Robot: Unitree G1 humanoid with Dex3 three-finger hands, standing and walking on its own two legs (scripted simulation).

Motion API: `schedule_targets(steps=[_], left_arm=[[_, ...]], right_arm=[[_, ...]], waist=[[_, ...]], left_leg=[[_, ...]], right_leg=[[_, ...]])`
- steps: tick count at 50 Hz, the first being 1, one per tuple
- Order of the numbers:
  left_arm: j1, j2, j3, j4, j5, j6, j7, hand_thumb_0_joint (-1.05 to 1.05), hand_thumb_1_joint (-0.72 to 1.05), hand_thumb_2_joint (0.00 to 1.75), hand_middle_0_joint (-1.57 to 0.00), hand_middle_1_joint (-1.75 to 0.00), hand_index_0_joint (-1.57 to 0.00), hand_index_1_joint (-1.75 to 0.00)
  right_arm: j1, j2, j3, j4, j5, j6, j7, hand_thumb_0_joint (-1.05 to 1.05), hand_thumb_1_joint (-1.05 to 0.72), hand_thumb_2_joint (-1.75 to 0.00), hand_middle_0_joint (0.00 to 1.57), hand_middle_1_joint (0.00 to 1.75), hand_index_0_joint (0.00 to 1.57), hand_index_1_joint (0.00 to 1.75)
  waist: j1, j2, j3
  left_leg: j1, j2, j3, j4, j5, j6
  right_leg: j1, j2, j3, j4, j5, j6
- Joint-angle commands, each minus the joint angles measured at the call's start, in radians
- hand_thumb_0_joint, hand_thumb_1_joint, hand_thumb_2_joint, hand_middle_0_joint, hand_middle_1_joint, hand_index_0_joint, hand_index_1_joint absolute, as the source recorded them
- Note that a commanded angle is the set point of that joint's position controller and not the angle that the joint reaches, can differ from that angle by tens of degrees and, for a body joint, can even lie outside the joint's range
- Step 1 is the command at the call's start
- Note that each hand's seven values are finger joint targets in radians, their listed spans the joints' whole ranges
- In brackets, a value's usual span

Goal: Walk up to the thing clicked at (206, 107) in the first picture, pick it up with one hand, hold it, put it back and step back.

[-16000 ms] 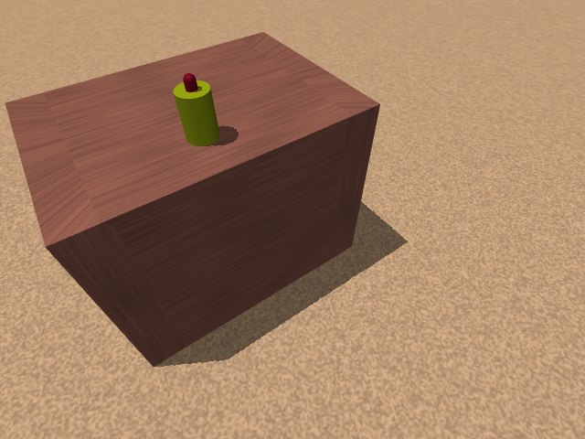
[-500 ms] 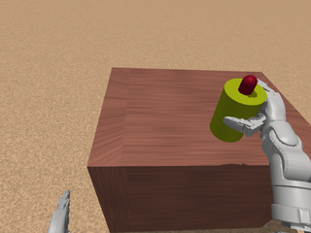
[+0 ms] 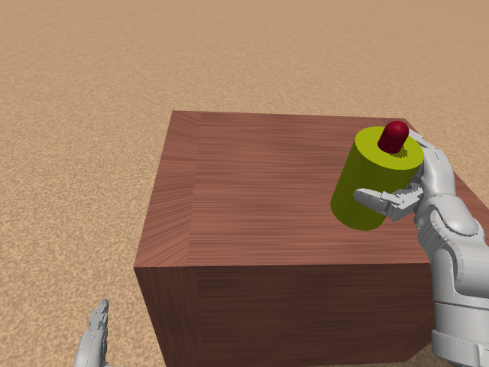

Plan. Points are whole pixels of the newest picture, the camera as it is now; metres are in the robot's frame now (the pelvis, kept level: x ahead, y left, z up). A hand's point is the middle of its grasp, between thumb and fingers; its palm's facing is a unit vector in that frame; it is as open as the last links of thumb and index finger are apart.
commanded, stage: hold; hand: right
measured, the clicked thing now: (375, 172) +0.33 -0.16 +0.22
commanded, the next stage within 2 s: none
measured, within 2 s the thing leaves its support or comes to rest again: neither
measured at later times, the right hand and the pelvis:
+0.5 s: hand (382, 182) +0.32 -0.17 +0.21, palm faces +0.06 +1.00 -0.04, open 11.8 cm; pelvis +0.00 +0.00 +0.00, yaw +0 degrees
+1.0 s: hand (379, 179) +0.33 -0.17 +0.21, palm faces +0.06 +1.00 -0.04, open 11.8 cm; pelvis +0.00 +0.00 +0.00, yaw +0 degrees
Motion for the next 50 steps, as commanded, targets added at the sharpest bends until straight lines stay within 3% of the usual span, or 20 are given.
schedule_targets(steps=[1, 3, 6, 8, 13, 14, 16, 17, 21, 23, 27, 29, 30, 33, 37, 39, 41, 45, 47, 50], left_arm=[[-0.123, 0.125, 0.053, -0.174, 0.0, -0.072, 0.013, 0.0, -0.54, 0.05, -0.04, -0.05, -0.04, -0.04], [-0.135, 0.091, 0.017, -0.175, -0.001, -0.073, 0.01, 0.0, -0.55, 0.05, -0.04, -0.04, -0.04, -0.05], [-0.133, 0.108, 0.029, -0.19, 0.0, -0.073, 0.012, 0.0, -0.55, 0.05, -0.04, -0.05, -0.04, -0.04], [-0.128, 0.108, 0.031, -0.135, -0.001, -0.068, 0.012, 0.0, -0.55, 0.05, -0.04, -0.05, -0.04, -0.05], [-0.164, 0.114, 0.035, -0.157, 0.001, -0.081, 0.012, 0.0, -0.54, 0.05, -0.04, -0.05, -0.04, -0.05], [-0.132, 0.105, 0.034, -0.104, -0.002, -0.077, 0.015, 0.0, -0.54, 0.05, -0.04, -0.05, -0.05, -0.04], [-0.167, 0.122, 0.042, -0.188, 0.001, -0.087, 0.012, 0.0, -0.54, 0.05, -0.04, -0.05, -0.04, -0.05], [-0.117, 0.111, 0.047, -0.096, -0.001, -0.077, 0.012, 0.0, -0.54, 0.05, -0.04, -0.05, -0.04, -0.05], [-0.137, 0.123, 0.059, -0.138, 0.0, -0.086, 0.008, 0.0, -0.54, 0.05, -0.04, -0.05, -0.04, -0.05], [-0.149, 0.09, 0.025, -0.15, -0.002, -0.086, 0.002, 0.0, -0.54, 0.05, -0.04, -0.05, -0.04, -0.05], [-0.169, 0.135, 0.062, -0.157, 0.002, -0.089, 0.009, 0.0, -0.54, 0.05, -0.04, -0.05, -0.04, -0.05], [-0.166, 0.096, 0.029, -0.121, 0.0, -0.089, 0.006, 0.0, -0.54, 0.05, -0.04, -0.05, -0.04, -0.05], [-0.164, 0.116, 0.05, -0.132, 0.001, -0.092, 0.01, 0.0, -0.54, 0.05, -0.04, -0.05, -0.04, -0.05], [-0.159, 0.128, 0.055, -0.149, 0.006, -0.098, 0.016, 0.0, -0.54, 0.05, -0.04, -0.04, -0.04, -0.04], [-0.171, 0.079, 0.012, -0.131, 0.001, -0.097, 0.013, 0.0, -0.54, 0.05, -0.04, -0.05, -0.04, -0.05], [-0.152, 0.131, 0.066, -0.108, 0.003, -0.096, 0.018, 0.0, -0.55, 0.05, -0.04, -0.05, -0.04, -0.05], [-0.153, 0.11, 0.044, -0.127, 0.003, -0.095, 0.009, 0.0, -0.54, 0.05, -0.04, -0.05, -0.04, -0.05], [-0.152, 0.105, 0.041, -0.135, 0.002, -0.09, 0.008, 0.0, -0.55, 0.05, -0.04, -0.05, -0.04, -0.05], [-0.142, 0.138, 0.073, -0.146, 0.003, -0.089, 0.014, 0.0, -0.54, 0.05, -0.04, -0.05, -0.04, -0.04], [-0.141, 0.103, 0.044, -0.145, 0.001, -0.084, 0.006, 0.0, -0.55, 0.05, -0.04, -0.05, -0.04, -0.05]], right_arm=[[-0.479, -0.217, -0.107, -0.28, 0.026, -0.096, -0.007, 0.0, 0.02, -1.29, 1.21, 1.41, 1.27, 1.41], [-0.467, -0.219, -0.108, -0.301, 0.026, -0.103, -0.007, 0.0, 0.03, -1.28, 1.2, 1.4, 1.26, 1.4], [-0.438, -0.206, -0.092, -0.307, 0.022, -0.098, 0.006, 0.0, 0.04, -1.3, 1.21, 1.42, 1.27, 1.42], [-0.431, -0.2, -0.086, -0.284, 0.025, -0.09, 0.011, 0.0, 0.03, -1.29, 1.2, 1.41, 1.26, 1.41], [-0.436, -0.201, -0.087, -0.297, 0.02, -0.091, 0.008, 0.0, 0.02, -1.3, 1.21, 1.42, 1.27, 1.42], [-0.414, -0.194, -0.092, -0.25, 0.027, -0.092, 0.009, 0.0, 0.01, -1.29, 1.21, 1.41, 1.26, 1.41], [-0.46, -0.216, -0.099, -0.311, 0.022, -0.107, 0.007, 0.0, 0.04, -1.29, 1.2, 1.41, 1.26, 1.41], [-0.415, -0.215, -0.111, -0.269, 0.026, -0.103, 0.005, 0.0, 0.02, -1.29, 1.21, 1.42, 1.27, 1.42], [-0.407, -0.2, -0.093, -0.325, 0.025, -0.111, 0.002, 0.0, 0.04, -1.29, 1.2, 1.41, 1.26, 1.41], [-0.393, -0.18, -0.079, -0.329, 0.024, -0.114, 0.004, 0.0, 0.02, -1.29, 1.21, 1.41, 1.27, 1.41], [-0.411, -0.213, -0.1, -0.351, 0.024, -0.115, -0.002, 0.0, 0.02, -1.28, 1.2, 1.41, 1.26, 1.41], [-0.398, -0.192, -0.083, -0.333, 0.023, -0.112, -0.003, 0.0, 0.01, -1.3, 1.22, 1.42, 1.28, 1.42], [-0.394, -0.176, -0.068, -0.305, 0.021, -0.11, -0.003, 0.0, 0.02, -1.31, 1.22, 1.43, 1.28, 1.43], [-0.434, -0.224, -0.105, -0.341, 0.021, -0.122, -0.005, 0.0, 0.02, -1.28, 1.21, 1.41, 1.27, 1.41], [-0.428, -0.187, -0.082, -0.308, 0.029, -0.125, -0.001, 0.0, 0.02, -1.29, 1.21, 1.41, 1.27, 1.41], [-0.413, -0.2, -0.09, -0.301, 0.028, -0.119, -0.001, 0.0, 0.05, -1.28, 1.2, 1.41, 1.26, 1.41], [-0.406, -0.166, -0.061, -0.31, 0.023, -0.116, 0.004, 0.0, 0.02, -1.28, 1.2, 1.4, 1.26, 1.4], [-0.433, -0.2, -0.09, -0.3, 0.021, -0.114, 0.002, 0.0, 0.03, -1.28, 1.21, 1.41, 1.27, 1.41], [-0.411, -0.19, -0.089, -0.288, 0.023, -0.11, 0.001, 0.0, 0.03, -1.28, 1.2, 1.41, 1.26, 1.41], [-0.405, -0.191, -0.093, -0.306, 0.021, -0.116, -0.001, 0.0, 0.04, -1.3, 1.21, 1.42, 1.28, 1.43]], waist=[[0.004, 0.075, -0.188], [-0.013, 0.067, -0.219], [-0.007, 0.055, -0.257], [-0.002, 0.055, -0.194], [0.005, 0.058, -0.211], [0.005, 0.071, -0.13], [0.006, 0.07, -0.225], [-0.005, 0.054, -0.174], [0.0, 0.042, -0.199], [-0.009, 0.043, -0.198], [-0.004, 0.037, -0.208], [-0.008, 0.028, -0.184], [0.011, 0.054, -0.187], [-0.005, 0.058, -0.224], [-0.007, 0.056, -0.19], [0.003, 0.039, -0.179], [0.009, 0.05, -0.182], [0.001, 0.058, -0.186], [0.01, 0.064, -0.184], [-0.006, 0.053, -0.207]], left_leg=[[0.049, -0.031, 0.04, -0.096, 0.13, 0.005], [0.068, -0.03, 0.04, -0.084, 0.164, 0.006], [0.082, -0.031, 0.043, -0.073, 0.223, 0.008], [0.057, -0.029, 0.041, -0.083, 0.195, 0.006], [0.063, -0.031, 0.043, -0.094, 0.14, 0.008], [0.029, -0.037, 0.046, -0.1, 0.107, 0.007], [0.067, -0.033, 0.044, -0.094, 0.137, 0.005], [0.052, -0.033, 0.043, -0.092, 0.147, 0.008], [0.063, -0.035, 0.043, -0.085, 0.163, 0.011], [0.067, -0.036, 0.046, -0.088, 0.153, 0.01], [0.067, -0.034, 0.042, -0.097, 0.127, 0.01], [0.057, -0.034, 0.041, -0.096, 0.124, 0.009], [0.054, -0.035, 0.04, -0.095, 0.138, 0.008], [0.075, -0.034, 0.044, -0.088, 0.169, 0.006], [0.069, -0.031, 0.04, -0.097, 0.143, 0.004], [0.057, -0.035, 0.04, -0.094, 0.151, 0.007], [0.057, -0.035, 0.042, -0.094, 0.144, 0.006], [0.062, -0.032, 0.042, -0.098, 0.141, 0.005], [0.057, -0.033, 0.042, -0.097, 0.148, 0.005], [0.078, -0.032, 0.045, -0.087, 0.183, 0.01]], right_leg=[[0.053, 0.029, -0.023, -0.079, 0.122, -0.038], [0.058, 0.028, -0.022, -0.072, 0.164, -0.035], [0.085, 0.025, -0.02, -0.065, 0.234, -0.032], [0.06, 0.029, -0.024, -0.071, 0.195, -0.035], [0.064, 0.026, -0.02, -0.086, 0.137, -0.035], [0.033, 0.024, -0.018, -0.09, 0.105, -0.037], [0.068, 0.025, -0.018, -0.085, 0.133, -0.036], [0.051, 0.026, -0.022, -0.083, 0.148, -0.034], [0.063, 0.023, -0.019, -0.087, 0.165, -0.03], [0.055, 0.022, -0.017, -0.088, 0.158, -0.03], [0.058, 0.024, -0.016, -0.093, 0.128, -0.032], [0.051, 0.025, -0.018, -0.093, 0.12, -0.033], [0.064, 0.023, -0.017, -0.092, 0.13, -0.033], [0.074, 0.024, -0.014, -0.078, 0.169, -0.033], [0.055, 0.029, -0.023, -0.082, 0.139, -0.035], [0.058, 0.025, -0.022, -0.086, 0.15, -0.031], [0.055, 0.027, -0.021, -0.087, 0.138, -0.033], [0.055, 0.029, -0.022, -0.085, 0.138, -0.035], [0.065, 0.026, -0.021, -0.087, 0.144, -0.033], [0.067, 0.024, -0.02, -0.08, 0.187, -0.028]])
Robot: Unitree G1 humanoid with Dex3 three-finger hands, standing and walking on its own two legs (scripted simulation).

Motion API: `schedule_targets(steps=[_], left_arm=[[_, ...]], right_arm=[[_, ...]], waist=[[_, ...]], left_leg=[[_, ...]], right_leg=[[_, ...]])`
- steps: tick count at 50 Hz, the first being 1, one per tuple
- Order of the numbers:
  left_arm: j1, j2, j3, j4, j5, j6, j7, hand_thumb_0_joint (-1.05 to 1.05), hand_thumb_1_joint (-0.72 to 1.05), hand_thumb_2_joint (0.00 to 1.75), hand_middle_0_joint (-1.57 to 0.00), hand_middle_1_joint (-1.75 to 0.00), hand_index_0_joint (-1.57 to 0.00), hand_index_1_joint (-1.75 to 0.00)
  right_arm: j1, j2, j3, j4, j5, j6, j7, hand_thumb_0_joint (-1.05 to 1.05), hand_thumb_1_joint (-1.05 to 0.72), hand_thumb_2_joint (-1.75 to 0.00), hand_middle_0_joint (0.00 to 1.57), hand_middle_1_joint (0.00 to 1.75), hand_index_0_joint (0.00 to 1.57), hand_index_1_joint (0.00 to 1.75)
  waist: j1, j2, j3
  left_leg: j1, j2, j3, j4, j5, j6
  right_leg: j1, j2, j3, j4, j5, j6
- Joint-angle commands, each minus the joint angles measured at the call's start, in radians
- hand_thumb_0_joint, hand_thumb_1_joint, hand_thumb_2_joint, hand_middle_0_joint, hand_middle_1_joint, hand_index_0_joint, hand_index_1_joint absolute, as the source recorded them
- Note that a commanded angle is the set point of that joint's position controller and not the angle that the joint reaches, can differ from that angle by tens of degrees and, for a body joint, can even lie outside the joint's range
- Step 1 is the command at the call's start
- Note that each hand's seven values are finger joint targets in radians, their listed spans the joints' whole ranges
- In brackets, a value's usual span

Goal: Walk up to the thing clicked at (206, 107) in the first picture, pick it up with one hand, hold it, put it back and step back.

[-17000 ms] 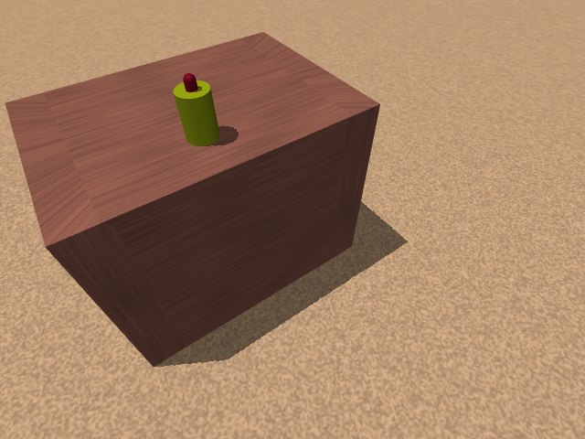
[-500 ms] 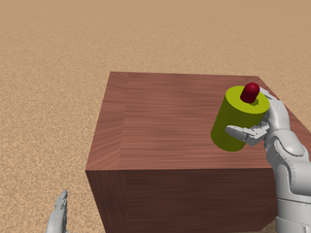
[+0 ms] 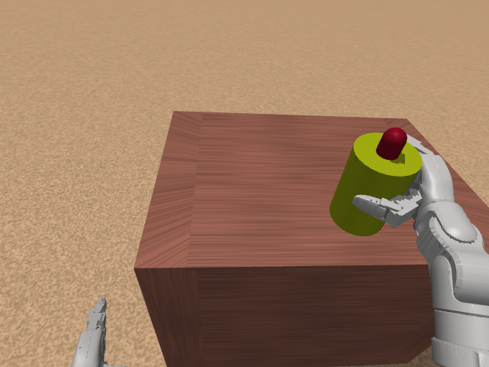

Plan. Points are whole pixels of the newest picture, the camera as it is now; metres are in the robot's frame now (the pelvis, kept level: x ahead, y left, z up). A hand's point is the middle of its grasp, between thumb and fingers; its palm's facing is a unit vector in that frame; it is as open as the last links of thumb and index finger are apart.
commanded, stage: hold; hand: right
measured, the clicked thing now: (374, 178) +0.33 -0.16 +0.21
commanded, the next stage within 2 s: crouch in 1.06 s
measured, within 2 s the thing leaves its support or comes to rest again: neither
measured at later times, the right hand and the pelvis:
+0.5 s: hand (377, 179) +0.33 -0.16 +0.21, palm faces +0.06 +1.00 -0.04, open 11.8 cm; pelvis +0.00 +0.00 +0.00, yaw +0 degrees
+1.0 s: hand (376, 182) +0.33 -0.16 +0.21, palm faces +0.07 +1.00 -0.04, open 11.8 cm; pelvis +0.00 +0.00 +0.00, yaw +0 degrees
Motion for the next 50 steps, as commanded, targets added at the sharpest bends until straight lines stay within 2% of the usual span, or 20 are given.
schedule_targets(steps=[1, 7, 13, 15, 17, 18, 20, 23, 26, 27, 29, 30, 32, 35, 36, 37, 39, 47, 49, 50], left_arm=[[-0.122, 0.122, 0.046, -0.167, 0.0, -0.056, 0.007, 0.0, -0.54, 0.05, -0.04, -0.05, -0.04, -0.04], [-0.155, 0.103, 0.022, -0.168, 0.002, -0.057, 0.005, 0.0, -0.55, 0.05, -0.04, -0.05, -0.04, -0.04], [-0.153, 0.137, 0.047, -0.187, 0.006, -0.067, 0.015, 0.0, -0.55, 0.05, -0.04, -0.05, -0.04, -0.05], [-0.133, 0.103, 0.022, -0.168, 0.004, -0.064, 0.012, 0.0, -0.55, 0.05, -0.04, -0.05, -0.04, -0.05], [-0.112, 0.11, 0.036, -0.122, 0.004, -0.06, 0.014, 0.0, -0.55, 0.06, -0.04, -0.04, -0.04, -0.05], [-0.151, 0.099, 0.012, -0.185, 0.006, -0.065, 0.01, 0.0, -0.55, 0.06, -0.04, -0.05, -0.04, -0.05], [-0.13, 0.116, 0.042, -0.131, 0.003, -0.061, 0.014, 0.0, -0.55, 0.05, -0.04, -0.05, -0.04, -0.05], [-0.154, 0.096, 0.017, -0.138, 0.004, -0.063, 0.006, 0.0, -0.54, 0.05, -0.04, -0.05, -0.04, -0.05], [-0.141, 0.143, 0.062, -0.158, 0.006, -0.064, 0.012, 0.0, -0.55, 0.05, -0.04, -0.05, -0.04, -0.05], [-0.12, 0.128, 0.046, -0.137, 0.004, -0.06, 0.01, 0.0, -0.55, 0.05, -0.04, -0.05, -0.04, -0.05], [-0.155, 0.128, 0.042, -0.18, 0.003, -0.061, 0.007, 0.0, -0.55, 0.05, -0.04, -0.04, -0.04, -0.04], [-0.14, 0.104, 0.029, -0.139, 0.002, -0.055, 0.005, 0.0, -0.55, 0.05, -0.04, -0.04, -0.04, -0.04], [-0.145, 0.111, 0.032, -0.175, 0.005, -0.054, 0.007, 0.0, -0.55, 0.06, -0.04, -0.04, -0.04, -0.05], [-0.159, 0.127, 0.04, -0.181, 0.0, -0.047, 0.006, 0.0, -0.55, 0.05, -0.04, -0.04, -0.04, -0.04], [-0.134, 0.083, 0.007, -0.151, 0.0, -0.042, -0.002, 0.0, -0.55, 0.05, -0.04, -0.04, -0.04, -0.04], [-0.131, 0.091, 0.019, -0.155, -0.001, -0.039, -0.002, 0.0, -0.55, 0.06, -0.04, -0.04, -0.04, -0.05], [-0.153, 0.123, 0.043, -0.174, -0.001, -0.039, 0.002, 0.0, -0.54, 0.05, -0.04, -0.04, -0.04, -0.04], [-0.157, 0.127, 0.043, -0.199, 0.001, -0.049, 0.006, 0.0, -0.55, 0.06, -0.04, -0.04, -0.04, -0.05], [-0.166, 0.109, 0.025, -0.192, -0.001, -0.051, 0.005, 0.0, -0.55, 0.05, -0.04, -0.05, -0.04, -0.05], [-0.138, 0.119, 0.041, -0.175, 0.001, -0.055, 0.01, 0.0, -0.54, 0.05, -0.04, -0.05, -0.04, -0.04]], right_arm=[[-0.431, -0.186, -0.09, -0.271, 0.029, -0.104, -0.004, 0.0, 0.04, -1.29, 1.21, 1.42, 1.27, 1.42], [-0.431, -0.179, -0.077, -0.302, 0.023, -0.113, -0.008, 0.0, 0.04, -1.29, 1.21, 1.42, 1.27, 1.42], [-0.451, -0.184, -0.071, -0.322, 0.021, -0.123, -0.014, 0.0, 0.04, -1.29, 1.21, 1.42, 1.27, 1.42], [-0.45, -0.187, -0.077, -0.31, 0.02, -0.12, -0.015, 0.0, 0.03, -1.3, 1.21, 1.42, 1.27, 1.42], [-0.433, -0.183, -0.077, -0.268, 0.022, -0.115, -0.016, 0.0, 0.04, -1.29, 1.21, 1.41, 1.27, 1.41], [-0.468, -0.184, -0.069, -0.334, 0.02, -0.121, -0.015, 0.0, 0.03, -1.29, 1.21, 1.41, 1.27, 1.41], [-0.437, -0.196, -0.089, -0.281, 0.024, -0.109, -0.017, 0.0, 0.02, -1.3, 1.22, 1.43, 1.28, 1.43], [-0.496, -0.187, -0.07, -0.306, 0.022, -0.112, -0.021, 0.0, 0.01, -1.3, 1.22, 1.42, 1.28, 1.42], [-0.493, -0.185, -0.071, -0.29, 0.021, -0.101, -0.023, 0.0, 0.04, -1.29, 1.21, 1.42, 1.27, 1.42], [-0.477, -0.185, -0.075, -0.24, 0.021, -0.092, -0.023, 0.0, 0.04, -1.3, 1.22, 1.42, 1.28, 1.42], [-0.509, -0.2, -0.086, -0.28, 0.022, -0.092, -0.023, 0.0, 0.04, -1.29, 1.21, 1.42, 1.28, 1.42], [-0.518, -0.207, -0.092, -0.268, 0.021, -0.093, -0.024, 0.0, 0.05, -1.29, 1.21, 1.42, 1.27, 1.42], [-0.469, -0.165, -0.064, -0.239, 0.017, -0.087, -0.02, 0.0, 0.05, -1.29, 1.2, 1.41, 1.26, 1.41], [-0.503, -0.217, -0.101, -0.264, 0.019, -0.088, -0.025, 0.0, 0.07, -1.29, 1.2, 1.42, 1.26, 1.42], [-0.477, -0.185, -0.078, -0.236, 0.015, -0.086, -0.022, 0.0, 0.05, -1.28, 1.21, 1.41, 1.27, 1.41], [-0.47, -0.168, -0.064, -0.231, 0.015, -0.088, -0.021, 0.0, 0.07, -1.3, 1.21, 1.43, 1.27, 1.43], [-0.482, -0.197, -0.091, -0.263, 0.021, -0.095, -0.022, 0.0, 0.06, -1.29, 1.2, 1.42, 1.27, 1.42], [-0.503, -0.203, -0.079, -0.306, 0.016, -0.114, -0.032, 0.0, 0.06, -1.27, 1.2, 1.4, 1.26, 1.4], [-0.483, -0.165, -0.053, -0.294, 0.02, -0.118, -0.03, 0.0, 0.03, -1.27, 1.2, 1.4, 1.26, 1.4], [-0.496, -0.175, -0.06, -0.292, 0.023, -0.12, -0.029, 0.0, 0.05, -1.28, 1.2, 1.4, 1.26, 1.4]], waist=[[-0.004, 0.074, -0.19], [-0.014, 0.051, -0.197], [0.002, 0.061, -0.235], [-0.003, 0.033, -0.212], [0.003, 0.055, -0.178], [-0.001, 0.042, -0.224], [-0.001, 0.046, -0.181], [-0.006, 0.044, -0.165], [0.008, 0.06, -0.214], [0.006, 0.066, -0.185], [-0.008, 0.051, -0.242], [-0.016, 0.044, -0.202], [-0.004, 0.094, -0.229], [-0.018, 0.059, -0.217], [-0.02, 0.047, -0.201], [-0.008, 0.06, -0.193], [-0.015, 0.066, -0.203], [0.006, 0.039, -0.222], [0.004, 0.053, -0.185], [0.008, 0.064, -0.193]], left_leg=[[0.054, -0.033, 0.044, -0.081, 0.187, 0.008], [0.057, -0.031, 0.041, -0.083, 0.179, 0.007], [0.058, -0.036, 0.044, -0.076, 0.194, 0.01], [0.053, -0.035, 0.046, -0.078, 0.185, 0.011], [0.035, -0.036, 0.045, -0.082, 0.178, 0.009], [0.064, -0.03, 0.041, -0.088, 0.174, 0.007], [0.042, -0.032, 0.043, -0.089, 0.158, 0.007], [0.036, -0.033, 0.042, -0.096, 0.106, 0.007], [0.045, -0.036, 0.047, -0.084, 0.151, 0.01], [0.036, -0.037, 0.048, -0.086, 0.163, 0.01], [0.066, -0.034, 0.046, -0.079, 0.194, 0.011], [0.057, -0.034, 0.047, -0.079, 0.186, 0.011], [0.072, -0.029, 0.043, -0.082, 0.209, 0.006], [0.064, -0.032, 0.043, -0.084, 0.175, 0.011], [0.067, -0.034, 0.045, -0.083, 0.18, 0.013], [0.06, -0.032, 0.042, -0.086, 0.18, 0.012], [0.065, -0.03, 0.041, -0.089, 0.17, 0.009], [0.049, -0.033, 0.04, -0.094, 0.136, 0.011], [0.046, -0.036, 0.044, -0.101, 0.101, 0.011], [0.042, -0.035, 0.042, -0.101, 0.113, 0.009]], right_leg=[[0.05, 0.024, -0.02, -0.074, 0.191, -0.031], [0.047, 0.026, -0.021, -0.074, 0.181, -0.032], [0.08, 0.019, -0.015, -0.077, 0.196, -0.028], [0.068, 0.02, -0.017, -0.077, 0.192, -0.026], [0.059, 0.02, -0.02, -0.08, 0.18, -0.03], [0.063, 0.027, -0.023, -0.08, 0.173, -0.031], [0.049, 0.026, -0.022, -0.082, 0.154, -0.033], [0.03, 0.028, -0.024, -0.091, 0.103, -0.034], [0.056, 0.023, -0.018, -0.083, 0.152, -0.029], [0.055, 0.022, -0.017, -0.084, 0.163, -0.029], [0.072, 0.023, -0.016, -0.074, 0.2, -0.027], [0.05, 0.024, -0.018, -0.073, 0.194, -0.027], [0.063, 0.028, -0.022, -0.068, 0.208, -0.032], [0.05, 0.025, -0.021, -0.079, 0.183, -0.029], [0.045, 0.023, -0.019, -0.081, 0.192, -0.027], [0.043, 0.025, -0.023, -0.081, 0.182, -0.028], [0.045, 0.027, -0.025, -0.079, 0.174, -0.031], [0.066, 0.023, -0.022, -0.093, 0.134, -0.031], [0.045, 0.022, -0.02, -0.101, 0.099, -0.032], [0.055, 0.021, -0.019, -0.097, 0.107, -0.034]])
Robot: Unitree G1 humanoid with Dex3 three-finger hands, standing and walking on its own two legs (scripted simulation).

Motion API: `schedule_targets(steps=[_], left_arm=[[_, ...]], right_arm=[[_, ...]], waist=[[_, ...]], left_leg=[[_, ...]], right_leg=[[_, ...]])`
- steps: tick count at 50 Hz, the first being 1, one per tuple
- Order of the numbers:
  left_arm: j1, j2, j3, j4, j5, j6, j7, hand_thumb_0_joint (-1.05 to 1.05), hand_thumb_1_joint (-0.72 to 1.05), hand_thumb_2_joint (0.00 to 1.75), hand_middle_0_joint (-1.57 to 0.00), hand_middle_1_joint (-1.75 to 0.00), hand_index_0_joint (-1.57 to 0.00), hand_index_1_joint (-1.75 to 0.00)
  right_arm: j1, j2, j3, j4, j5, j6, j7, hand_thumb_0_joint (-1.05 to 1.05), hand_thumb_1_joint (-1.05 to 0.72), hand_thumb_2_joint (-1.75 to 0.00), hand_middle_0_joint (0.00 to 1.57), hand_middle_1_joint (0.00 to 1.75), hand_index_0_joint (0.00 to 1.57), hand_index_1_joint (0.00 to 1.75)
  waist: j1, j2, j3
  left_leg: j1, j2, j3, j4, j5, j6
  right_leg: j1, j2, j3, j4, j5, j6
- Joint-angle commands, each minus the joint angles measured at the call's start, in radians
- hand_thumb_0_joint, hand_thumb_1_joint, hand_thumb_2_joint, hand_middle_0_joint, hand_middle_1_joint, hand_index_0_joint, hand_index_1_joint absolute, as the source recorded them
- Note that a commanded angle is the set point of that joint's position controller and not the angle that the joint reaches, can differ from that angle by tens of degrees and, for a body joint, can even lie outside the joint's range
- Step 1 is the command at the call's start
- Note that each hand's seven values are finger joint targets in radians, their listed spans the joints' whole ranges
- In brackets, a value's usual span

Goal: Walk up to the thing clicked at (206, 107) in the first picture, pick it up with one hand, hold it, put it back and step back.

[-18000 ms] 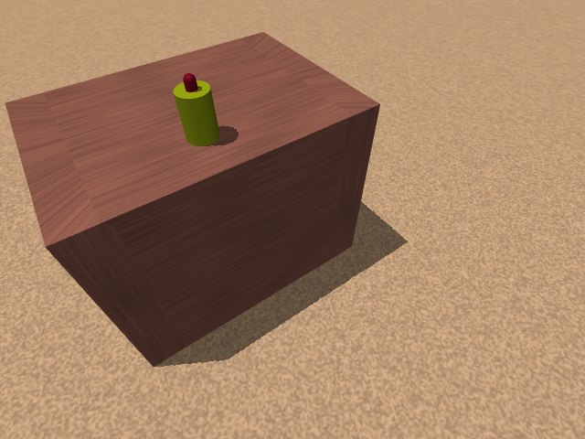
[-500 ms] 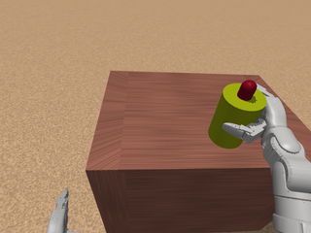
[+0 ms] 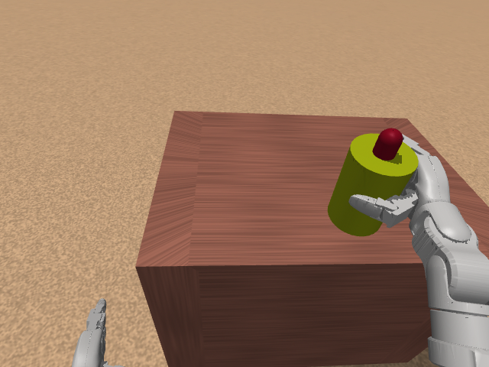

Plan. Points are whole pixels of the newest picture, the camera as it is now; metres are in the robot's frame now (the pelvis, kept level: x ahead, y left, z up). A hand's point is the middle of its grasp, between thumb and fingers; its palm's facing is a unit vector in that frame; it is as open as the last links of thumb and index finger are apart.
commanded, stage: hold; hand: right
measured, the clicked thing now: (371, 178) +0.33 -0.15 +0.21
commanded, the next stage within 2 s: crouch in 0.06 s
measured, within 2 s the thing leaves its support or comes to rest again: neither
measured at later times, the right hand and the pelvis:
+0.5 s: hand (362, 177) +0.37 -0.16 +0.18, palm faces +0.09 +1.00 -0.02, open 11.8 cm; pelvis +0.00 +0.00 +0.00, yaw +0 degrees
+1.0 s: hand (344, 174) +0.44 -0.17 +0.12, palm faces +0.07 +1.00 -0.01, open 11.8 cm; pelvis +0.00 +0.00 -0.01, yaw +2 degrees
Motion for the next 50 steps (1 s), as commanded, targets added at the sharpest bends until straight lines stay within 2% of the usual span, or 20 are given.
schedule_targets(steps=[1, 2, 5, 7, 9, 10, 12, 15, 17, 20, 22, 23, 26, 30, 31, 33, 41, 43, 45, 50], left_arm=[[-0.14, 0.113, 0.034, -0.152, 0.002, -0.073, 0.009, 0.0, -0.54, 0.05, -0.04, -0.04, -0.04, -0.04], [-0.172, 0.134, 0.045, -0.23, 0.005, -0.083, 0.011, 0.0, -0.55, 0.05, -0.04, -0.04, -0.04, -0.05], [-0.137, 0.09, 0.012, -0.159, 0.003, -0.076, 0.01, 0.0, -0.55, 0.06, -0.04, -0.04, -0.04, -0.05], [-0.151, 0.128, 0.05, -0.147, 0.007, -0.075, 0.014, 0.0, -0.55, 0.05, -0.04, -0.04, -0.04, -0.05], [-0.142, 0.089, 0.006, -0.16, 0.006, -0.071, 0.006, 0.0, -0.52, 0.05, -0.04, -0.05, -0.04, -0.04], [-0.132, 0.079, 0.003, -0.119, 0.004, -0.065, 0.007, 0.0, -0.54, 0.06, -0.04, -0.04, -0.04, -0.04], [-0.17, 0.074, -0.009, -0.146, 0.002, -0.064, 0.003, 0.0, -0.54, 0.05, -0.04, -0.04, -0.04, -0.04], [-0.148, 0.14, 0.045, -0.161, 0.009, -0.06, 0.009, 0.0, -0.54, 0.05, -0.04, -0.04, -0.04, -0.04], [-0.119, 0.117, 0.032, -0.106, 0.006, -0.058, 0.009, 0.0, -0.54, 0.05, -0.04, -0.04, -0.04, -0.04], [-0.111, 0.07, -0.012, -0.12, 0.004, -0.066, 0.002, 0.0, -0.55, 0.06, -0.04, -0.04, -0.04, -0.04], [-0.147, 0.116, 0.021, -0.198, 0.008, -0.078, 0.008, 0.0, -0.54, 0.05, -0.04, -0.04, -0.04, -0.04], [-0.101, 0.113, 0.028, -0.127, 0.009, -0.078, 0.008, 0.0, -0.54, 0.06, -0.04, -0.04, -0.04, -0.04], [-0.11, 0.129, 0.037, -0.156, 0.013, -0.098, 0.012, 0.0, -0.54, 0.05, -0.04, -0.04, -0.04, -0.04], [-0.101, 0.073, -0.018, -0.178, 0.014, -0.114, 0.012, 0.0, -0.54, 0.05, -0.04, -0.05, -0.04, -0.04], [-0.1, 0.119, 0.018, -0.165, 0.016, -0.115, 0.018, 0.0, -0.54, 0.05, -0.04, -0.04, -0.04, -0.04], [-0.104, 0.076, -0.03, -0.181, 0.018, -0.116, 0.011, 0.0, -0.55, 0.06, -0.04, -0.04, -0.04, -0.04], [-0.119, 0.127, -0.006, -0.235, 0.021, -0.083, 0.024, 0.0, -0.54, 0.05, -0.05, -0.05, -0.05, -0.04], [-0.044, 0.078, -0.037, -0.203, 0.02, -0.065, 0.02, 0.0, -0.54, 0.05, -0.05, -0.05, -0.05, -0.04], [-0.092, 0.134, -0.001, -0.276, 0.018, -0.06, 0.027, 0.0, -0.54, 0.05, -0.05, -0.04, -0.05, -0.04], [-0.034, 0.116, -0.01, -0.261, 0.019, -0.034, 0.023, 0.0, -0.54, 0.05, -0.05, -0.05, -0.05, -0.04]], right_arm=[[-0.506, -0.194, -0.081, -0.311, 0.035, -0.119, -0.003, 0.0, 0.02, -1.28, 1.21, 1.41, 1.27, 1.41], [-0.538, -0.201, -0.076, -0.349, 0.03, -0.125, -0.003, 0.0, 0.02, -1.28, 1.21, 1.41, 1.27, 1.41], [-0.488, -0.2, -0.091, -0.263, 0.03, -0.111, -0.006, 0.0, 0.03, -1.28, 1.2, 1.4, 1.26, 1.4], [-0.514, -0.202, -0.087, -0.28, 0.03, -0.111, -0.008, 0.0, 0.04, -1.27, 1.21, 1.4, 1.26, 1.4], [-0.511, -0.186, -0.069, -0.276, 0.025, -0.103, -0.002, 0.0, 0.02, -1.27, 1.24, 1.41, 1.3, 1.41], [-0.492, -0.186, -0.08, -0.238, 0.032, -0.095, 0.001, 0.0, -0.02, -1.28, 1.24, 1.41, 1.29, 1.41], [-0.504, -0.183, -0.079, -0.199, 0.031, -0.087, 0.003, 0.0, 0.0, -1.26, 1.22, 1.39, 1.27, 1.39], [-0.536, -0.196, -0.083, -0.154, 0.017, -0.086, -0.004, 0.0, -0.02, -1.27, 1.23, 1.4, 1.28, 1.4], [-0.537, -0.196, -0.092, -0.088, 0.019, -0.096, -0.006, 0.0, -0.03, -1.27, 1.23, 1.4, 1.28, 1.4], [-0.584, -0.197, -0.083, -0.033, 0.009, -0.141, -0.009, 0.0, -0.01, -1.27, 1.24, 1.41, 1.3, 1.41], [-0.666, -0.214, -0.078, -0.025, 0.002, -0.179, -0.013, 0.0, -0.01, -1.27, 1.23, 1.4, 1.28, 1.4], [-0.679, -0.215, -0.08, 0.021, 0.0, -0.199, -0.014, 0.0, 0.0, -1.25, 1.22, 1.39, 1.27, 1.39], [-0.729, -0.242, -0.087, 0.117, -0.015, -0.273, -0.009, 0.0, 0.02, -1.27, 1.22, 1.4, 1.27, 1.4], [-0.777, -0.245, -0.077, 0.188, -0.02, -0.375, -0.006, 0.0, 0.01, -1.25, 1.21, 1.38, 1.26, 1.38], [-0.779, -0.278, -0.098, 0.237, -0.023, -0.391, -0.005, 0.0, 0.02, -1.25, 1.21, 1.39, 1.27, 1.39], [-0.831, -0.274, -0.082, 0.265, -0.031, -0.438, -0.001, 0.0, 0.01, -1.26, 1.22, 1.39, 1.27, 1.39], [-0.922, -0.36, -0.128, 0.428, -0.036, -0.582, 0.011, 0.0, -0.02, -1.3, 1.25, 1.43, 1.31, 1.43], [-0.89, -0.296, -0.087, 0.538, -0.041, -0.605, 0.022, 0.0, 0.01, -1.3, 1.24, 1.43, 1.3, 1.43], [-0.924, -0.356, -0.126, 0.54, -0.039, -0.636, 0.028, 0.0, 0.03, -1.29, 1.23, 1.42, 1.29, 1.42], [-0.962, -0.319, -0.097, 0.657, -0.05, -0.678, 0.044, 0.0, 0.03, -1.27, 1.21, 1.39, 1.26, 1.39]], waist=[[0.0, 0.034, -0.182], [0.014, 0.045, -0.255], [-0.003, 0.05, -0.211], [0.002, 0.04, -0.219], [0.002, 0.051, -0.217], [-0.008, 0.079, -0.158], [-0.006, 0.075, -0.176], [0.016, 0.102, -0.2], [0.007, 0.111, -0.137], [0.002, 0.084, -0.178], [0.031, 0.107, -0.217], [0.034, 0.086, -0.175], [0.041, 0.063, -0.238], [0.039, 0.052, -0.285], [0.04, 0.041, -0.303], [0.038, 0.023, -0.323], [0.056, 0.051, -0.384], [0.069, 0.042, -0.34], [0.067, 0.06, -0.412], [0.098, 0.04, -0.404]], left_leg=[[0.03, -0.036, 0.044, -0.093, 0.098, 0.007], [0.061, -0.032, 0.041, -0.093, 0.115, 0.006], [0.055, -0.029, 0.04, -0.093, 0.138, 0.004], [0.053, -0.033, 0.042, -0.088, 0.142, 0.006], [0.06, -0.028, 0.041, -0.092, 0.146, 0.005], [0.044, -0.028, 0.041, -0.102, 0.114, 0.001], [0.049, -0.027, 0.038, -0.102, 0.124, 0.001], [0.042, -0.028, 0.039, -0.1, 0.13, 0.0], [0.019, -0.029, 0.041, -0.105, 0.1, -0.002], [0.026, -0.026, 0.036, -0.094, 0.123, 0.0], [0.024, -0.025, 0.029, -0.095, 0.107, -0.004], [-0.009, -0.025, 0.028, -0.092, 0.094, -0.003], [-0.006, -0.023, 0.023, -0.073, 0.13, 0.0], [0.005, -0.026, 0.019, -0.05, 0.176, 0.001], [-0.005, -0.029, 0.018, -0.044, 0.186, 0.005], [0.006, -0.026, 0.012, -0.035, 0.205, 0.006], [0.014, -0.029, -0.002, -0.023, 0.207, 0.005], [-0.009, -0.033, 0.001, -0.015, 0.229, 0.009], [0.009, -0.034, 0.002, -0.003, 0.27, 0.007], [-0.045, -0.04, 0.002, 0.014, 0.296, 0.011]], right_leg=[[0.043, 0.022, -0.018, -0.092, 0.093, -0.033], [0.073, 0.025, -0.019, -0.088, 0.107, -0.036], [0.053, 0.028, -0.022, -0.082, 0.134, -0.035], [0.053, 0.026, -0.019, -0.084, 0.136, -0.033], [0.049, 0.03, -0.023, -0.079, 0.14, -0.036], [0.019, 0.033, -0.025, -0.082, 0.111, -0.04], [0.024, 0.032, -0.024, -0.082, 0.117, -0.039], [0.044, 0.031, -0.025, -0.082, 0.118, -0.039], [0.017, 0.029, -0.024, -0.086, 0.09, -0.041], [0.02, 0.028, -0.025, -0.082, 0.111, -0.038], [0.026, 0.026, -0.025, -0.077, 0.088, -0.042], [0.013, 0.026, -0.027, -0.078, 0.07, -0.044], [0.028, 0.023, -0.026, -0.065, 0.098, -0.038], [0.024, 0.02, -0.03, -0.043, 0.142, -0.036], [0.034, 0.015, -0.026, -0.043, 0.155, -0.031], [0.022, 0.018, -0.032, -0.03, 0.174, -0.03], [-0.02, 0.02, -0.038, -0.009, 0.16, -0.036], [-0.034, 0.019, -0.038, -0.006, 0.185, -0.033], [-0.02, 0.016, -0.034, 0.008, 0.23, -0.032], [-0.014, 0.01, -0.031, 0.028, 0.278, -0.028]])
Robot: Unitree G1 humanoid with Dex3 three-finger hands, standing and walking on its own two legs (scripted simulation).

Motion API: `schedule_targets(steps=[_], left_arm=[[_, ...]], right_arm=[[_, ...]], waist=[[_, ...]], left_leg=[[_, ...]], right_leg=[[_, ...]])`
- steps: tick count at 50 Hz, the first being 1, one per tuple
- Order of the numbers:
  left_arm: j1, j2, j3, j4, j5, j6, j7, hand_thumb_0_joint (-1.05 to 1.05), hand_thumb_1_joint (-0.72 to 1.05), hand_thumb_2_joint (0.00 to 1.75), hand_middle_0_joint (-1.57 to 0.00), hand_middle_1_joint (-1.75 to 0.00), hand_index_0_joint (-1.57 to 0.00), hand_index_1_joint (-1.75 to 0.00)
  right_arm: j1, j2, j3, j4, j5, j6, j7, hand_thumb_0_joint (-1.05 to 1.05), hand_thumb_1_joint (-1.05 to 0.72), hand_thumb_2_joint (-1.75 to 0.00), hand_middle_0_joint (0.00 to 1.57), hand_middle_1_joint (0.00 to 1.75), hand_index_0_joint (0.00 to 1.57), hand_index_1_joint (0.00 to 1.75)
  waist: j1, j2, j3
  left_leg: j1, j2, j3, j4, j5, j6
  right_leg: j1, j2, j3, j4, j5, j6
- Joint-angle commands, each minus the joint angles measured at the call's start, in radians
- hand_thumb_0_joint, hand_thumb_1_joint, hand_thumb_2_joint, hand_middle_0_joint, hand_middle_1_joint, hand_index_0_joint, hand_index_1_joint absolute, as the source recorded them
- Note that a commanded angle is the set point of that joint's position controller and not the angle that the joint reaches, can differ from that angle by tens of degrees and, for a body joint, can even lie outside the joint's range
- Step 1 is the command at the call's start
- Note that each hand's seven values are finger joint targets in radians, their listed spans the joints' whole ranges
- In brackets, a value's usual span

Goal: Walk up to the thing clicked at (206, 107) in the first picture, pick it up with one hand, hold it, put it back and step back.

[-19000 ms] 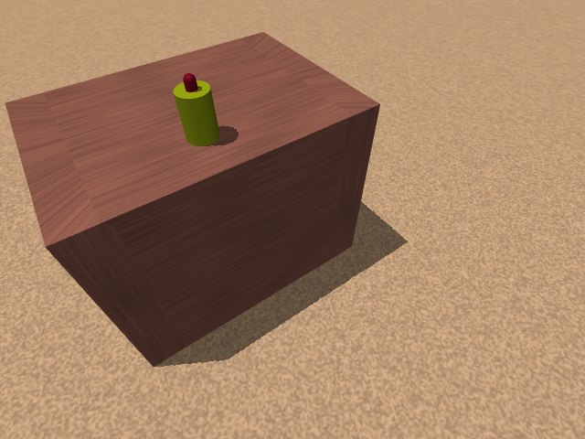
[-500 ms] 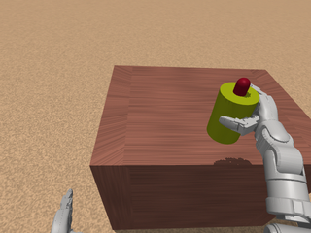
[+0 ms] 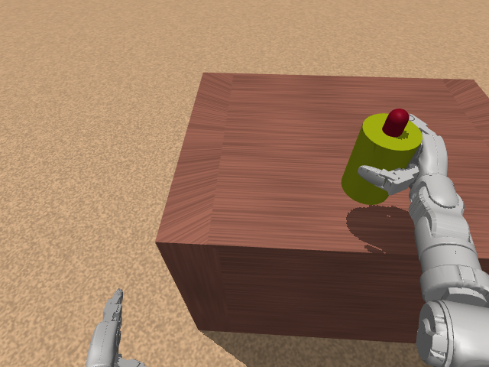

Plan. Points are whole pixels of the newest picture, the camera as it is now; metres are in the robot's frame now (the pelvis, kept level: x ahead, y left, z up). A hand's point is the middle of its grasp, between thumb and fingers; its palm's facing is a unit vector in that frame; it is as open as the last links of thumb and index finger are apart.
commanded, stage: crouch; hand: right
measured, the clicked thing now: (380, 153) +0.44 -0.17 +0.13
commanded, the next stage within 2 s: lower in 0.44 s
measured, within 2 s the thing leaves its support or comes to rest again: rests again in 1.26 s
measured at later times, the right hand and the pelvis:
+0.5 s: hand (376, 155) +0.47 -0.18 +0.09, palm faces +0.09 +1.00 +0.00, open 11.8 cm; pelvis +0.01 -0.01 -0.01, yaw +1 degrees
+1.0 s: hand (367, 169) +0.48 -0.18 +0.04, palm faces +0.09 +1.00 +0.00, open 11.8 cm; pelvis -0.01 +0.00 -0.03, yaw +1 degrees
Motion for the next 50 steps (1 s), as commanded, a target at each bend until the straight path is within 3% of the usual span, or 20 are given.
schedule_targets(steps=[1, 4, 6, 8, 10, 11, 13, 15, 19, 20, 22, 26, 28, 31, 33, 35, 43, 46, 49, 50], left_arm=[[-0.064, 0.112, 0.029, -0.188, 0.0, -0.042, 0.006, 0.0, -0.53, 0.05, -0.05, -0.05, -0.05, -0.04], [-0.065, 0.092, 0.015, -0.187, -0.001, -0.03, -0.002, 0.0, -0.53, 0.04, -0.05, -0.05, -0.05, -0.04], [-0.046, 0.177, 0.089, -0.202, 0.003, -0.027, 0.008, 0.0, -0.53, 0.04, -0.05, -0.05, -0.05, -0.04], [-0.03, 0.134, 0.045, -0.211, 0.003, -0.021, -0.001, 0.0, -0.53, 0.04, -0.05, -0.05, -0.06, -0.04], [-0.032, 0.169, 0.088, -0.213, 0.002, -0.02, 0.006, 0.0, -0.53, 0.04, -0.05, -0.05, -0.05, -0.04], [-0.054, 0.162, 0.074, -0.241, 0.004, -0.021, 0.002, 0.0, -0.53, 0.04, -0.05, -0.05, -0.05, -0.04], [-0.024, 0.127, 0.052, -0.231, 0.005, -0.02, -0.005, 0.0, -0.53, 0.05, -0.05, -0.05, -0.05, -0.04], [-0.068, 0.146, 0.051, -0.289, 0.003, -0.02, -0.002, 0.0, -0.54, 0.05, -0.05, -0.05, -0.05, -0.04], [0.02, 0.137, 0.063, -0.225, 0.007, -0.006, -0.009, 0.0, -0.54, 0.05, -0.05, -0.05, -0.05, -0.04], [-0.015, 0.124, 0.037, -0.256, 0.008, -0.007, -0.014, 0.0, -0.53, 0.04, -0.05, -0.05, -0.05, -0.04], [-0.034, 0.166, 0.077, -0.282, 0.01, -0.009, -0.008, 0.0, -0.53, 0.04, -0.05, -0.05, -0.05, -0.04], [-0.026, 0.138, 0.051, -0.296, 0.009, -0.008, -0.018, 0.0, -0.54, 0.05, -0.05, -0.04, -0.05, -0.04], [-0.023, 0.189, 0.091, -0.3, 0.01, -0.005, -0.009, 0.0, -0.54, 0.05, -0.05, -0.04, -0.04, -0.04], [-0.005, 0.117, 0.035, -0.295, 0.007, -0.002, -0.021, 0.0, -0.55, 0.06, -0.05, -0.04, -0.04, -0.05], [-0.055, 0.164, 0.061, -0.387, 0.007, -0.006, -0.013, 0.0, -0.55, 0.06, -0.05, -0.04, -0.04, -0.04], [0.05, 0.147, 0.06, -0.307, 0.015, 0.007, -0.02, 0.0, -0.54, 0.05, -0.05, -0.04, -0.05, -0.04], [-0.003, 0.176, 0.074, -0.432, 0.025, -0.004, -0.025, 0.0, -0.56, 0.06, -0.05, -0.04, -0.04, -0.05], [0.022, 0.16, 0.061, -0.428, 0.024, 0.005, -0.028, 0.0, -0.56, 0.06, -0.05, -0.04, -0.04, -0.05], [0.032, 0.186, 0.085, -0.45, 0.03, 0.004, -0.021, 0.0, -0.55, 0.06, -0.05, -0.04, -0.04, -0.04], [0.064, 0.17, 0.066, -0.425, 0.031, 0.011, -0.024, 0.0, -0.55, 0.06, -0.05, -0.04, -0.04, -0.05]], right_arm=[[-0.593, -0.239, -0.042, -0.251, 0.029, -0.151, 0.016, 0.0, 0.01, -1.26, 1.2, 1.38, 1.26, 1.38], [-0.621, -0.257, -0.043, -0.223, 0.023, -0.179, 0.019, 0.0, 0.01, -1.24, 1.19, 1.36, 1.24, 1.36], [-0.604, -0.288, -0.069, -0.192, 0.022, -0.184, 0.018, 0.0, 0.02, -1.25, 1.19, 1.37, 1.24, 1.37], [-0.632, -0.276, -0.055, -0.217, 0.022, -0.198, 0.018, 0.0, 0.01, -1.25, 1.18, 1.37, 1.24, 1.37], [-0.642, -0.295, -0.072, -0.196, 0.019, -0.206, 0.013, 0.0, 0.04, -1.24, 1.17, 1.36, 1.23, 1.36], [-0.66, -0.297, -0.072, -0.213, 0.023, -0.215, 0.01, 0.0, 0.02, -1.23, 1.18, 1.35, 1.23, 1.35], [-0.608, -0.226, -0.034, -0.135, 0.018, -0.217, 0.012, 0.0, 0.02, -1.24, 1.18, 1.35, 1.23, 1.36], [-0.667, -0.302, -0.073, -0.195, 0.014, -0.234, 0.005, 0.0, 0.02, -1.22, 1.16, 1.34, 1.22, 1.34], [-0.626, -0.254, -0.05, -0.091, 0.005, -0.237, 0.006, 0.0, 0.02, -1.25, 1.19, 1.37, 1.24, 1.37], [-0.638, -0.265, -0.059, -0.125, 0.008, -0.245, 0.005, 0.0, 0.01, -1.25, 1.19, 1.37, 1.25, 1.37], [-0.703, -0.34, -0.093, -0.166, 0.002, -0.261, -0.001, 0.0, 0.02, -1.25, 1.18, 1.37, 1.24, 1.37], [-0.645, -0.277, -0.06, -0.073, -0.004, -0.26, 0.013, 0.0, 0.04, -1.27, 1.19, 1.39, 1.25, 1.39], [-0.713, -0.373, -0.114, -0.116, -0.004, -0.272, 0.008, 0.0, 0.03, -1.27, 1.19, 1.39, 1.25, 1.39], [-0.632, -0.256, -0.068, 0.022, 0.001, -0.269, 0.024, 0.0, 0.04, -1.27, 1.19, 1.39, 1.25, 1.39], [-0.677, -0.336, -0.095, -0.018, -0.012, -0.29, 0.023, 0.0, 0.04, -1.27, 1.18, 1.39, 1.24, 1.39], [-0.647, -0.325, -0.099, 0.047, -0.015, -0.298, 0.031, 0.0, 0.03, -1.27, 1.18, 1.38, 1.24, 1.38], [-0.739, -0.384, -0.133, -0.048, -0.017, -0.346, 0.045, 0.0, 0.04, -1.25, 1.17, 1.37, 1.23, 1.37], [-0.739, -0.397, -0.144, -0.016, -0.02, -0.354, 0.04, 0.0, 0.03, -1.23, 1.15, 1.34, 1.21, 1.34], [-0.764, -0.383, -0.125, -0.019, -0.036, -0.361, 0.037, 0.0, 0.05, -1.24, 1.16, 1.35, 1.21, 1.35], [-0.729, -0.392, -0.14, 0.041, -0.031, -0.358, 0.034, 0.0, 0.05, -1.25, 1.16, 1.36, 1.22, 1.36]], waist=[[0.001, -0.027, -0.403], [-0.001, -0.083, -0.409], [0.015, -0.033, -0.447], [0.011, -0.067, -0.434], [0.022, -0.064, -0.473], [0.023, -0.07, -0.467], [0.028, -0.051, -0.466], [0.019, -0.077, -0.521], [0.039, -0.096, -0.464], [0.024, -0.096, -0.473], [0.035, -0.112, -0.522], [0.037, -0.094, -0.514], [0.038, -0.079, -0.541], [0.058, -0.02, -0.43], [0.055, -0.036, -0.515], [0.065, -0.05, -0.444], [0.071, -0.102, -0.625], [0.076, -0.087, -0.57], [0.093, -0.124, -0.646], [0.091, -0.111, -0.568]], left_leg=[[0.137, -0.032, 0.035, -0.042, 0.278, 0.019], [0.114, -0.032, 0.029, -0.038, 0.243, 0.024], [0.115, -0.037, 0.032, -0.027, 0.261, 0.02], [0.108, -0.036, 0.03, -0.027, 0.257, 0.022], [0.087, -0.04, 0.03, -0.014, 0.273, 0.023], [0.081, -0.045, 0.037, -0.013, 0.259, 0.025], [0.095, -0.042, 0.032, -0.002, 0.292, 0.024], [0.1, -0.044, 0.031, 0.008, 0.294, 0.025], [0.043, -0.048, 0.029, 0.015, 0.281, 0.029], [0.05, -0.049, 0.032, 0.017, 0.275, 0.03], [0.042, -0.05, 0.03, 0.023, 0.272, 0.028], [0.052, -0.044, 0.023, 0.043, 0.307, 0.029], [0.072, -0.041, 0.02, 0.049, 0.308, 0.025], [0.028, -0.042, 0.024, 0.05, 0.254, 0.022], [0.033, -0.038, 0.016, 0.062, 0.246, 0.02], [-0.023, -0.041, 0.02, 0.075, 0.234, 0.023], [-0.043, -0.042, 0.013, 0.15, 0.281, 0.026], [-0.059, -0.042, 0.012, 0.147, 0.211, 0.025], [-0.089, -0.045, 0.013, 0.175, 0.234, 0.026], [-0.111, -0.048, 0.018, 0.168, 0.204, 0.028]], right_leg=[[0.143, 0.017, -0.003, -0.044, 0.284, -0.021], [0.126, 0.016, -0.006, -0.036, 0.254, -0.017], [0.141, 0.014, -0.002, -0.028, 0.266, -0.021], [0.123, 0.017, -0.006, -0.024, 0.261, -0.02], [0.145, 0.012, -0.001, -0.005, 0.299, -0.018], [0.144, 0.004, 0.005, -0.006, 0.319, -0.013], [0.116, 0.011, 0.0, 0.013, 0.328, -0.015], [0.132, 0.007, 0.001, 0.02, 0.359, -0.012], [0.111, 0.006, 0.001, 0.034, 0.373, -0.01], [0.102, 0.004, 0.003, 0.033, 0.372, -0.009], [0.124, 0.001, 0.004, 0.048, 0.367, -0.01], [0.073, 0.012, -0.005, 0.061, 0.349, -0.016], [0.056, 0.014, -0.007, 0.068, 0.316, -0.021], [-0.024, 0.016, -0.005, 0.064, 0.232, -0.027], [-0.011, 0.018, -0.007, 0.076, 0.216, -0.031], [-0.036, 0.017, -0.004, 0.089, 0.224, -0.026], [-0.023, 0.019, 0.002, 0.176, 0.297, -0.026], [-0.105, 0.023, 0.003, 0.177, 0.182, -0.032], [-0.055, 0.018, 0.006, 0.201, 0.228, -0.026], [-0.097, 0.018, 0.007, 0.199, 0.203, -0.026]])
